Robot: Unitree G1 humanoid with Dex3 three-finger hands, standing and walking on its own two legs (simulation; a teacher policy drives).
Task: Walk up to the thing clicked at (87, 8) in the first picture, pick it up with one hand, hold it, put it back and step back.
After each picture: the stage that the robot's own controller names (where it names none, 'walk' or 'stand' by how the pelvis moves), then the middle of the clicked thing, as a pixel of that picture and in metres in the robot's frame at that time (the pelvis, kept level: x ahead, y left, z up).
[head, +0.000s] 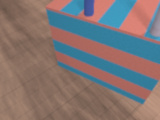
stand; (88, 6) +0.95 -0.01 -0.03
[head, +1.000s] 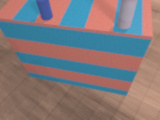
walk; (44, 8) +0.82 +0.19 +0.00
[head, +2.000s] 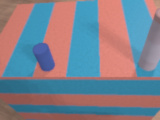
stand; (44, 57) +0.47 +0.21 +0.00
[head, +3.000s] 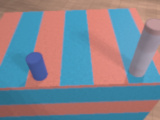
stand; (37, 67) +0.45 +0.22 -0.01
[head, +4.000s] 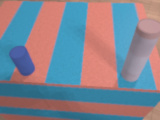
stand; (23, 61) +0.44 +0.27 +0.00
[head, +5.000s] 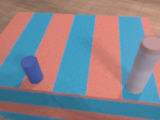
stand; (32, 70) +0.44 +0.25 -0.03
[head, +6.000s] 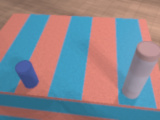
stand; (27, 74) +0.42 +0.27 -0.04
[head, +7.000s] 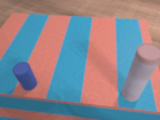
stand; (25, 76) +0.41 +0.27 -0.04
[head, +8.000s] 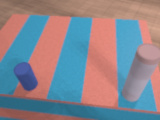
stand; (26, 77) +0.41 +0.27 -0.04
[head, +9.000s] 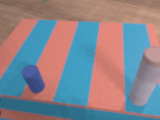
rise first; (34, 79) +0.40 +0.26 -0.03
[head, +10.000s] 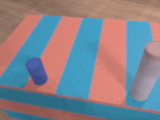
go down; (37, 71) +0.43 +0.26 -0.03
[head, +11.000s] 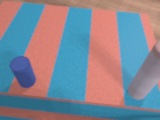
go down; (24, 72) +0.40 +0.24 -0.01
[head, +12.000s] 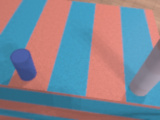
approach; (24, 65) +0.41 +0.23 +0.01
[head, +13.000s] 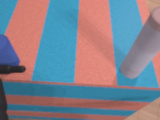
close; (4, 53) +0.43 +0.26 +0.04
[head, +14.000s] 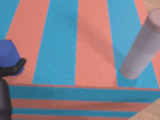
lift; (9, 59) +0.42 +0.24 +0.04
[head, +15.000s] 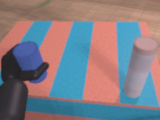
lift; (31, 63) +0.33 +0.18 +0.17
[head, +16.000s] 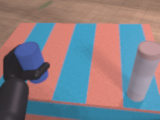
hold; (33, 63) +0.33 +0.18 +0.17
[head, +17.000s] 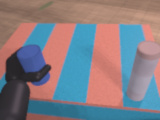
hold; (35, 65) +0.33 +0.18 +0.16
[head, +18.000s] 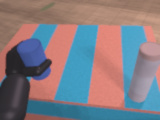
crouch; (35, 60) +0.34 +0.17 +0.18
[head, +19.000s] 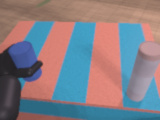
crouch; (26, 62) +0.35 +0.20 +0.15
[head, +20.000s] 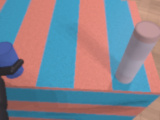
lower; (8, 61) +0.42 +0.25 +0.05
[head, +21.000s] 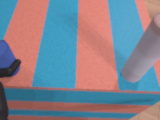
lower; (4, 59) +0.41 +0.25 +0.04
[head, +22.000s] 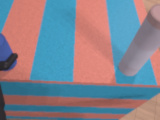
lower; (1, 53) +0.43 +0.25 +0.04
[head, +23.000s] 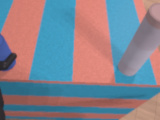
lower; out of the picture +0.43 +0.26 +0.05
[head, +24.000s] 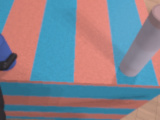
loosen; (0, 53) +0.43 +0.26 +0.05
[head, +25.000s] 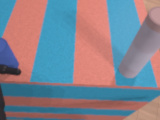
withdraw; (3, 57) +0.42 +0.25 +0.04
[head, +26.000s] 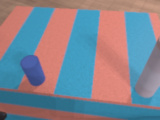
sink last; (33, 71) +0.40 +0.23 +0.01
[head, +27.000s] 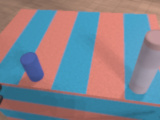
stand; (32, 67) +0.43 +0.26 +0.01
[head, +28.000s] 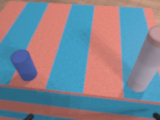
stand; (25, 66) +0.42 +0.25 +0.02
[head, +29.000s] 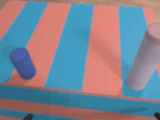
stand; (23, 64) +0.42 +0.26 +0.03
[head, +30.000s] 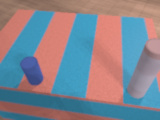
stand; (32, 71) +0.42 +0.25 -0.02
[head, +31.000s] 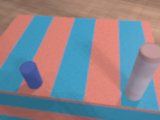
stand; (32, 75) +0.42 +0.25 -0.04
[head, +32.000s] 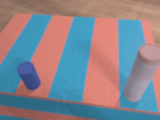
stand; (29, 76) +0.41 +0.26 -0.04
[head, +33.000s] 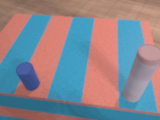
walk; (28, 77) +0.41 +0.26 -0.04
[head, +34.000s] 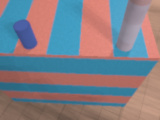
walk; (26, 35) +0.55 +0.28 +0.00
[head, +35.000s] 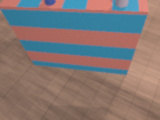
walk; out of the picture +0.91 +0.26 -0.01
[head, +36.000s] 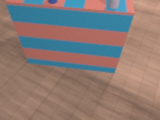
stand; out of the picture +1.07 +0.23 -0.02
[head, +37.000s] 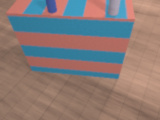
stand; (51, 3) +1.02 +0.25 -0.04
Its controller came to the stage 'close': yes
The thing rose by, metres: 0.21
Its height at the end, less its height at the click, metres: +0.00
